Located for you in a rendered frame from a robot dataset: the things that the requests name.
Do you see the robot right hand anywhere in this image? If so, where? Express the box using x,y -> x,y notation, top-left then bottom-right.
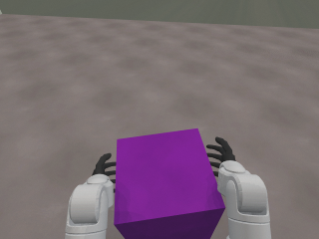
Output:
206,136 -> 236,177

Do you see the robot left forearm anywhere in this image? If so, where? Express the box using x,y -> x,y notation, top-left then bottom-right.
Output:
65,174 -> 114,239

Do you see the robot right forearm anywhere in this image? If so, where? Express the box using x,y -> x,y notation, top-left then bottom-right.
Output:
217,160 -> 272,239

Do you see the robot left hand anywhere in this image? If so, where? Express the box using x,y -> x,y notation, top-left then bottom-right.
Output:
92,153 -> 117,193

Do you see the carton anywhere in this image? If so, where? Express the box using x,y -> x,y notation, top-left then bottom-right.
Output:
114,128 -> 226,239

